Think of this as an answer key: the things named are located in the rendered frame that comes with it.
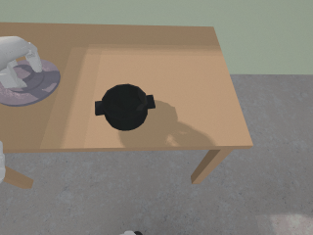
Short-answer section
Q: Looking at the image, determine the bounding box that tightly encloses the lid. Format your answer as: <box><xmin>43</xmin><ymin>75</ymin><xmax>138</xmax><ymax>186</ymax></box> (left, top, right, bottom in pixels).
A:
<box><xmin>0</xmin><ymin>59</ymin><xmax>61</xmax><ymax>107</ymax></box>

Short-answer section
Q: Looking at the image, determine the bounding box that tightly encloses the pot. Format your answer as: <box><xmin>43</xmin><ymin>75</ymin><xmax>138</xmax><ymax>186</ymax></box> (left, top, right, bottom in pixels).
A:
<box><xmin>95</xmin><ymin>83</ymin><xmax>156</xmax><ymax>131</ymax></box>

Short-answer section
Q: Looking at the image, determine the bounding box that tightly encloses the left robot hand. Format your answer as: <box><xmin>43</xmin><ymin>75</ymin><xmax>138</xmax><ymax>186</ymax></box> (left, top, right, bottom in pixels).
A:
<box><xmin>0</xmin><ymin>36</ymin><xmax>42</xmax><ymax>89</ymax></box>

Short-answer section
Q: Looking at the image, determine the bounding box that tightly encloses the table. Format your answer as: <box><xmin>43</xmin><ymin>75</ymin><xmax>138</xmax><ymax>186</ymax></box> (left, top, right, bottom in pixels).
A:
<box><xmin>0</xmin><ymin>22</ymin><xmax>253</xmax><ymax>189</ymax></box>

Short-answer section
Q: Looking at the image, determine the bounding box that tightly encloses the knob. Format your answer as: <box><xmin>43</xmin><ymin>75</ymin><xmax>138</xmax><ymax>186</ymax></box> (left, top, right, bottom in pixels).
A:
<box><xmin>13</xmin><ymin>64</ymin><xmax>35</xmax><ymax>82</ymax></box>

